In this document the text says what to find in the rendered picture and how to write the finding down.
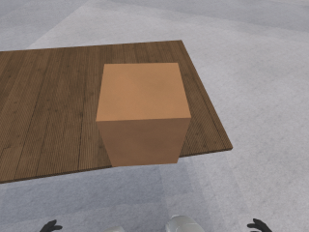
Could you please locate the right robot thigh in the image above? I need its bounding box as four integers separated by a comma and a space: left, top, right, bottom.
165, 216, 205, 232

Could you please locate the right robot hand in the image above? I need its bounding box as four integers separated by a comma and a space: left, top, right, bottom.
246, 218, 272, 232

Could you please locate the carton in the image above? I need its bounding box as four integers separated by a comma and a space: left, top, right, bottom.
96, 63, 191, 167

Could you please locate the table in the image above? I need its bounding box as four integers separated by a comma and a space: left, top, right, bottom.
0, 40, 234, 185

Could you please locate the left robot hand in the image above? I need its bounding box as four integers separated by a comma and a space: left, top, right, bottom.
40, 219, 63, 232

